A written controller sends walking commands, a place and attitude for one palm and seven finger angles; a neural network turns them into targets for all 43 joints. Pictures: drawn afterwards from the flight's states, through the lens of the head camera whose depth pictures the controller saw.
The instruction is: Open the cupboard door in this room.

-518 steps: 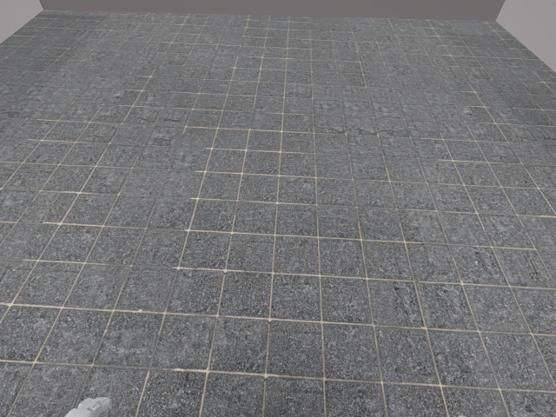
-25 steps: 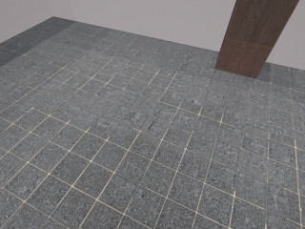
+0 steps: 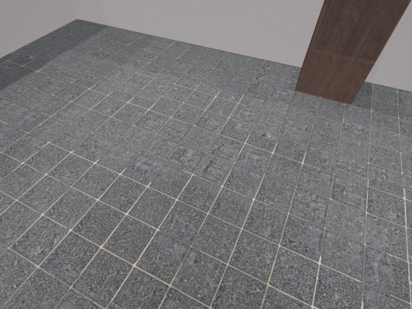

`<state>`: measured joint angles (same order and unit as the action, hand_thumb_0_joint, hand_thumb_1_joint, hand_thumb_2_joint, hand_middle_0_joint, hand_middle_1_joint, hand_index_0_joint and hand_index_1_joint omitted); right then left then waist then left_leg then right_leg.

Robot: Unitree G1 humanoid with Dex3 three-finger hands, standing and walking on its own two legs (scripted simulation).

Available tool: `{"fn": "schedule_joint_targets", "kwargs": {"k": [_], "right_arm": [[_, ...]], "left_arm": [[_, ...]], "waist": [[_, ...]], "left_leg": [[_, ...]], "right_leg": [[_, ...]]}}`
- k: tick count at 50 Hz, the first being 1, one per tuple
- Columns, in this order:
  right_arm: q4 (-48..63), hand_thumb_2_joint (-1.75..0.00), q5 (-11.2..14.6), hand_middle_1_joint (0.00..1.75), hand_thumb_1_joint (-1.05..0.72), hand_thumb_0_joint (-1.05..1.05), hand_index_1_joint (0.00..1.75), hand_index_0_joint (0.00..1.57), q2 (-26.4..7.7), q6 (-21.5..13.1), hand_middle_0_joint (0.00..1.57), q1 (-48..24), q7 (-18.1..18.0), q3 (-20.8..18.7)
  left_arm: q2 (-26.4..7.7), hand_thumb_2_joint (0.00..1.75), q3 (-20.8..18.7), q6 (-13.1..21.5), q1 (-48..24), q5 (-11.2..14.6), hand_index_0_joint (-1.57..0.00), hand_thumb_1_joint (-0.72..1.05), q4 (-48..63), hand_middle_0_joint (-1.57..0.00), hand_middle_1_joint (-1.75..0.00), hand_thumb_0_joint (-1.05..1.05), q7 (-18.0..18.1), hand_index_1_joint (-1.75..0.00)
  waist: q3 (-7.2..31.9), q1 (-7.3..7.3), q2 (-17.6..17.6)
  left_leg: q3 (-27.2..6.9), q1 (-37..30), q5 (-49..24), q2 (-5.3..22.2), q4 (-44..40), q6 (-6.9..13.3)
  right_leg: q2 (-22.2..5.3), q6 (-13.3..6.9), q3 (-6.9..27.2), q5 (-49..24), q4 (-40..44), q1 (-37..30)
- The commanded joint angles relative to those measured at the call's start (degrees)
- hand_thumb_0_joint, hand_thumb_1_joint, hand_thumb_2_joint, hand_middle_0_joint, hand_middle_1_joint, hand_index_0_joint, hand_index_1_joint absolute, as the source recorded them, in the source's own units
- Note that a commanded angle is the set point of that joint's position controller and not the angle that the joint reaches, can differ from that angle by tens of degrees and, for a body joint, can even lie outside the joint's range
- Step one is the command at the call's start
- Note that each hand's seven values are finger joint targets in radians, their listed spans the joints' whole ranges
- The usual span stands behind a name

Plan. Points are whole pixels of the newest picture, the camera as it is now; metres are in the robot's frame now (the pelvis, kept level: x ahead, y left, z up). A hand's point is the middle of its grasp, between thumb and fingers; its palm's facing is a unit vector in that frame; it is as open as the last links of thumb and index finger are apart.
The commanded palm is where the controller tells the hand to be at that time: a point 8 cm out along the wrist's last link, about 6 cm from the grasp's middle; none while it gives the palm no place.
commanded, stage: stand and wait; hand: left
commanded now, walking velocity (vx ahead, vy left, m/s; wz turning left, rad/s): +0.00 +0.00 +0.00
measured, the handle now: out of the picture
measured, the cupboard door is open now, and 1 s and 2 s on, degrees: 0 0 0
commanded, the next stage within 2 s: turn or walk to find it in 0.26 s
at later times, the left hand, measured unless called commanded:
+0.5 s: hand out of the picture +0.06 +0.23 -0.16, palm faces -0.07 -0.95 -0.31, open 7.4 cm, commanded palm none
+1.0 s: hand out of the picture +0.07 +0.20 -0.18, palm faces +0.01 -0.97 -0.24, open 7.4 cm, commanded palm none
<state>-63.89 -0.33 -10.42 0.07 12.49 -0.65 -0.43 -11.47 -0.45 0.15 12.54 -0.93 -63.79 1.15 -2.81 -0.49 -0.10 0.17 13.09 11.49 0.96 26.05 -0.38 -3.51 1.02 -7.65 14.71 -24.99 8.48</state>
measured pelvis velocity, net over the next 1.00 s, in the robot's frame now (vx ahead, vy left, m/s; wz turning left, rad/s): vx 0.00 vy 0.00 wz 0.02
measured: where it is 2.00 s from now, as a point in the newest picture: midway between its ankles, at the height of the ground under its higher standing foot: outside the picture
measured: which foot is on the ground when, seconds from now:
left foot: down 0.00-1.00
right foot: down 0.00-1.00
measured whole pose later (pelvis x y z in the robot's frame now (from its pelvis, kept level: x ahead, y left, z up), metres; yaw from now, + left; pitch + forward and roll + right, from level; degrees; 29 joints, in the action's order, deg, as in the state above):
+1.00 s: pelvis +0.00 +0.00 -0.01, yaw +1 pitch +0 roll -1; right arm -60.9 -0.8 -12.0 2.3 13.9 -0.1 -1.8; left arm -12.6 -1.5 -1.6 9.4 -1.1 -58.5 1.3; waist -4.0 0.8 0.0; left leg -0.9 18.7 15.6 0.9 34.6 -0.5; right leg -4.0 0.9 -8.5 18.8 -32.5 12.9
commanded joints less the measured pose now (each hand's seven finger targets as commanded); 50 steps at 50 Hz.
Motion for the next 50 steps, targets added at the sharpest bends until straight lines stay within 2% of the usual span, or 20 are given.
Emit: {"fn": "schedule_joint_targets", "kwargs": {"k": [1, 3, 6, 13, 15, 19, 21, 25, 27, 29, 30, 32, 33, 36, 39, 42, 46, 48, 49, 50], "right_arm": [[2.44, -0.9, -0.14, 0.3, -0.9, 0.0, 0.3, 0.2, -10.58, -1.5, 0.2, 0.21, -0.47, -2.05], [2.54, -0.9, -0.17, 0.3, -0.9, 0.0, 0.3, 0.2, -11.1, -1.46, 0.2, -0.19, -0.44, -2.09], [2.75, -0.9, -0.14, 0.3, -0.9, 0.0, 0.3, 0.2, -12.8, -1.79, 0.2, -1.37, -0.44, -2.28], [3.55, -0.9, -0.18, 0.3, -0.9, 0.0, 0.3, 0.2, -16.66, -1.79, 0.2, -4.97, -0.2, -2.3], [3.61, -0.9, -0.31, 0.3, -0.9, 0.0, 0.3, 0.2, -17.45, -1.84, 0.2, -5.73, -0.32, -2.31], [3.51, -0.9, -0.54, 0.3, -0.9, 0.0, 0.3, 0.2, -11.89, -0.74, 0.2, -2.42, -0.7, -1.21], [4.5, -0.9, -0.58, 0.3, -0.9, 0.0, 0.3, 0.2, -12.64, -0.31, 0.2, -2.3, -0.95, -1.59], [6.46, -0.9, -0.66, 0.3, -0.9, 0.0, 0.3, 0.2, -13.25, -0.09, 0.2, -2.71, -1.1, -2.13], [6.77, -0.9, -0.54, 0.3, -0.9, 0.0, 0.3, 0.2, -12.84, -0.26, 0.2, -2.77, -0.94, -2.05], [6.37, -0.9, -0.49, 0.3, -0.9, 0.0, 0.3, 0.2, -11.61, -0.55, 0.2, -2.71, -0.72, -1.8], [5.91, -0.9, -0.33, 0.3, -0.9, 0.0, 0.3, 0.2, -12.59, -0.93, 0.2, -2.58, -0.6, -1.8], [5.13, -0.9, -0.03, 0.3, -0.9, 0.0, 0.3, 0.2, -17.07, -1.9, 0.2, -4.46, -0.32, -2.54], [4.62, -0.9, -0.06, 0.3, -0.9, 0.0, 0.3, 0.2, -17.07, -2.19, 0.2, -4.94, -0.2, -2.64], [3.24, -0.9, -0.18, 0.3, -0.9, 0.0, 0.3, 0.2, -12.64, -1.63, 0.2, -2.87, 0.04, -1.91], [3.1, -0.9, -0.38, 0.3, -0.9, 0.0, 0.3, 0.2, -8.59, -0.44, 0.2, -0.57, 0.21, -1.51], [4.02, -0.9, -0.57, 0.3, -0.9, 0.0, 0.3, 0.2, -8.38, 0.31, 0.2, 0.67, 0.29, -1.88], [5.86, -0.9, -0.7, 0.3, -0.9, 0.0, 0.3, 0.2, -7.8, 0.85, 0.2, 1.93, 0.41, -2.64], [6.65, -0.9, -0.75, 0.3, -0.9, 0.0, 0.3, 0.2, -7.92, 1.04, 0.2, 2.92, 0.46, -3.0], [6.98, -0.9, -0.79, 0.3, -0.9, 0.0, 0.3, 0.2, -8.15, 0.99, 0.2, 3.8, 0.54, -3.13], [7.29, -0.9, -0.92, 0.3, -0.9, 0.0, 0.3, 0.2, -9.2, 0.89, 0.2, 4.2, 0.6, -3.3]], "left_arm": [[-9.77, 0.9, -2.01, 1.17, 1.62, 0.12, -0.2, 0.9, 1.98, -0.2, -0.3, 0.0, 0.31, -0.3], [-10.32, 0.9, -2.11, 1.16, 0.9, 0.1, -0.2, 0.9, 1.95, -0.2, -0.3, 0.0, 0.25, -0.3], [-11.96, 0.9, -2.35, 1.5, 0.13, 0.06, -0.2, 0.9, 2.2, -0.2, -0.3, 0.0, 0.06, -0.3], [-15.68, 0.9, -2.62, 1.63, -3.0, 0.06, -0.2, 0.9, 2.5, -0.2, -0.3, 0.0, -0.47, -0.3], [-16.3, 0.9, -2.59, 1.47, -3.77, 0.07, -0.2, 0.9, 2.57, -0.2, -0.3, 0.0, -0.68, -0.3], [-11.37, 0.9, -1.72, -0.45, -1.94, 0.2, -0.2, 0.9, 2.72, -0.2, -0.3, 0.0, -0.55, -0.3], [-11.93, 0.9, -2.0, -1.03, -1.39, 0.12, -0.2, 0.9, 3.68, -0.2, -0.3, 0.0, -0.67, -0.3], [-11.74, 0.9, -2.32, -1.42, -0.76, -0.1, -0.2, 0.9, 5.52, -0.2, -0.3, 0.0, -0.83, -0.3], [-11.36, 0.9, -2.23, -1.21, -0.08, -0.11, -0.2, 0.9, 5.74, -0.2, -0.3, 0.0, -0.74, -0.3], [-11.16, 0.9, -1.91, -0.64, 0.22, -0.12, -0.2, 0.9, 5.61, -0.2, -0.3, 0.0, -0.55, -0.3], [-12.67, 0.9, -1.95, 0.07, -0.71, -0.07, -0.2, 0.9, 5.52, -0.2, -0.3, 0.0, -0.51, -0.3], [-16.84, 0.9, -2.47, 1.59, -2.73, 0.0, -0.2, 0.9, 5.31, -0.2, -0.3, 0.0, -0.59, -0.3], [-16.74, 0.9, -2.55, 1.81, -3.54, 0.04, -0.2, 0.9, 5.09, -0.2, -0.3, 0.0, -0.53, -0.3], [-12.97, 0.9, -2.04, 1.04, -2.67, 0.29, -0.2, 0.9, 4.32, -0.2, -0.3, 0.0, 0.01, -0.3], [-9.8, 0.9, -1.74, -0.17, -0.84, 0.35, -0.2, 0.9, 4.38, -0.2, -0.3, 0.0, 0.44, -0.3], [-10.53, 0.9, -2.57, -0.65, -0.77, 0.25, -0.2, 0.9, 5.49, -0.2, -0.3, 0.0, 0.63, -0.3], [-11.57, 0.9, -3.51, -0.82, -1.14, 0.03, -0.2, 0.9, 7.75, -0.2, -0.3, 0.0, 0.67, -0.3], [-11.41, 0.9, -3.67, -0.94, -2.62, -0.09, -0.2, 0.9, 8.93, -0.2, -0.3, 0.0, 0.73, -0.3], [-10.91, 0.9, -3.78, -1.04, -3.35, -0.15, -0.2, 0.9, 9.51, -0.2, -0.3, 0.0, 0.7, -0.3], [-10.01, 0.9, -3.66, -1.25, -3.57, -0.04, -0.2, 0.9, 9.92, -0.2, -0.3, 0.0, 0.57, -0.3]], "waist": [[0.29, -0.09, -0.51], [-0.19, 0.04, -0.3], [1.19, 0.0, -0.13], [0.94, 0.01, -0.68], [1.32, 0.07, -0.96], [2.31, 0.63, -1.23], [2.53, 0.64, -1.07], [3.28, 0.33, -1.2], [3.77, 0.09, -1.1], [4.13, -0.05, 0.85], [4.78, 0.25, 1.5], [5.07, -0.06, 2.23], [4.68, 0.05, 1.13], [3.57, -0.04, 0.12], [1.39, -0.23, -0.02], [0.89, -0.21, 2.11], [2.72, 0.07, 6.13], [2.59, 0.95, 4.89], [2.81, 1.67, 2.74], [2.63, 1.89, -2.06]], "left_leg": [[-4.75, 0.15, -5.17, 5.52, -6.0, 1.33], [-4.86, 0.18, -3.92, 5.55, -6.57, 1.26], [-4.71, -1.3, -6.12, 5.77, -6.49, 1.4], [-5.04, -2.36, -3.91, 6.11, -8.08, 1.31], [-4.32, -4.1, -4.18, 6.59, -8.0, 1.21], [-1.2, -4.86, -7.52, 7.7, -4.67, 0.23], [-0.13, -4.96, -8.4, 8.42, -3.15, 0.27], [-0.12, -3.17, -6.8, 9.5, -2.27, 1.04], [0.11, -2.2, -5.26, 9.13, -2.17, 0.98], [0.65, -1.9, -4.06, 7.81, -2.06, 0.6], [0.28, -2.29, -4.14, 7.25, -2.89, 0.49], [-1.14, -4.25, -5.95, 7.22, -4.45, 0.97], [-1.63, -4.28, -6.9, 7.23, -5.01, 1.11], [-1.79, -2.21, -8.94, 6.89, -4.54, 0.79], [-1.93, 1.95, -6.81, 6.03, -3.16, 0.24], [-1.75, 5.44, -5.46, 4.82, 0.23, -0.08], [0.29, 6.62, -3.18, 3.26, 8.38, -0.44], [-0.12, 5.55, -2.66, 3.81, 10.22, -0.3], [-2.07, 4.81, -5.1, 4.66, 8.18, 0.25], [-6.99, 4.94, -7.88, 6.22, 4.16, 1.54]], "right_leg": [[-5.04, -1.53, 5.36, -2.42, 6.22, 0.03], [-4.89, -1.53, 5.54, -1.3, 6.67, 0.28], [-5.2, -1.74, 5.75, -3.5, 7.11, -0.72], [-5.46, -1.85, 6.74, -1.44, 9.28, -0.62], [-5.24, -2.0, 7.83, -2.68, 9.66, 0.25], [-4.89, -1.39, 8.56, -9.47, 5.83, 1.9], [-4.34, -1.44, 9.19, -12.28, 3.25, 3.28], [-3.07, -1.43, 9.79, -12.4, -0.21, 4.39], [-3.02, -1.45, 10.18, -11.41, -0.03, 3.82], [-3.8, -1.64, 11.11, -10.72, 1.68, 3.26], [-4.19, -1.94, 11.43, -9.89, 2.9, 2.23], [-4.49, -2.42, 10.46, -9.58, 4.4, 1.24], [-4.55, -2.34, 9.91, -9.64, 4.48, 0.85], [-5.02, -1.52, 7.55, -9.58, 3.23, -0.36], [-5.79, -1.0, 6.43, -5.91, 2.67, 0.57], [-7.63, -1.86, 6.51, -3.73, 2.63, 0.65], [-12.71, -4.97, 7.68, -4.84, 3.14, 1.79], [-13.41, -5.56, 6.39, -5.66, 0.95, 4.2], [-11.9, -4.59, 4.46, -4.85, -1.86, 5.29], [-8.33, -2.51, 1.86, -1.38, -6.2, 6.73]]}}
